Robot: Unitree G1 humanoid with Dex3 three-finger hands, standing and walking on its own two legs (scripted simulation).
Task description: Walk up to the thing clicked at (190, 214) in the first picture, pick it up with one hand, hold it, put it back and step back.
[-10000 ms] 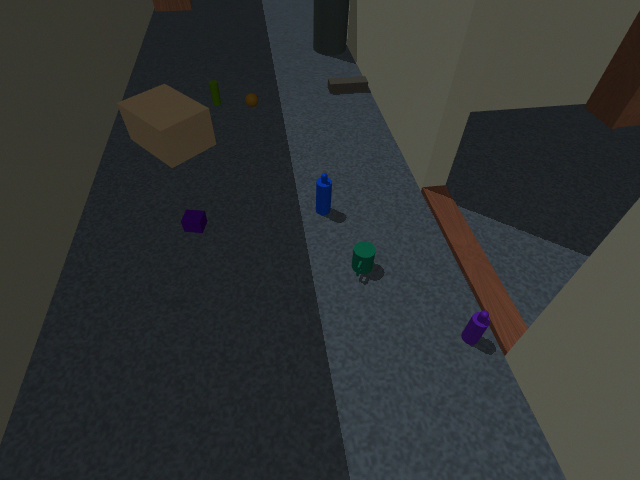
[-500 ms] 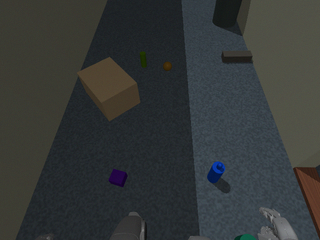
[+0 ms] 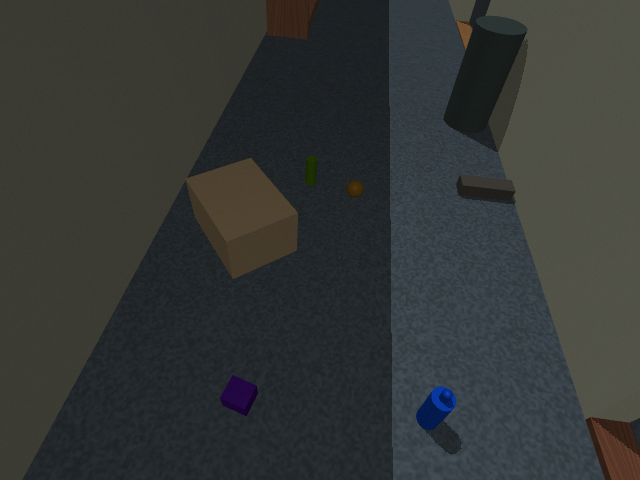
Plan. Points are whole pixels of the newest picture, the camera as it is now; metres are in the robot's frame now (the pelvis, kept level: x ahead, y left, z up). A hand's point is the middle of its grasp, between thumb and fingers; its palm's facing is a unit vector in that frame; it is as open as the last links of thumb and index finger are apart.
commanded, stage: walk up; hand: left
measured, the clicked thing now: (239, 395) +0.49 +0.21 -0.73
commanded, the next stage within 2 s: stand in 0.98 s
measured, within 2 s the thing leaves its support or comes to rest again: neither
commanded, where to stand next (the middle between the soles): +0.08 -0.02 m, yaw -1 degrees
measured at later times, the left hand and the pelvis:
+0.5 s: hand out of the picture +0.09 +0.24 -0.14, palm faces -0.03 -0.91 -0.41, open 7.3 cm; pelvis -0.03 -0.02 -0.02, yaw +1 degrees
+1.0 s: hand out of the picture +0.02 +0.26 -0.15, palm faces -0.01 -0.93 -0.37, open 7.3 cm; pelvis -0.01 +0.00 -0.01, yaw +0 degrees
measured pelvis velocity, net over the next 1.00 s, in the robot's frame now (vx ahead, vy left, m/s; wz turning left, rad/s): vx -0.01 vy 0.00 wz -0.01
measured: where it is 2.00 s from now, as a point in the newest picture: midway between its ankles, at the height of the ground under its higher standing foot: outside the picture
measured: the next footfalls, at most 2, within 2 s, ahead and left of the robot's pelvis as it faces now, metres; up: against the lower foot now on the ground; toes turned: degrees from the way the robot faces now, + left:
right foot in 0.24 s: +0.06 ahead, -0.14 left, +0.00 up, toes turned -2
left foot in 0.50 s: -0.01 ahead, +0.10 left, +0.00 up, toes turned +0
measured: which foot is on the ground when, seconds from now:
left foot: down 0.00-0.26, up 0.28-0.48, down 0.50-0.76, up 0.78-0.98, down 1.00-1.00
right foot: up 0.00-0.22, down 0.24-1.00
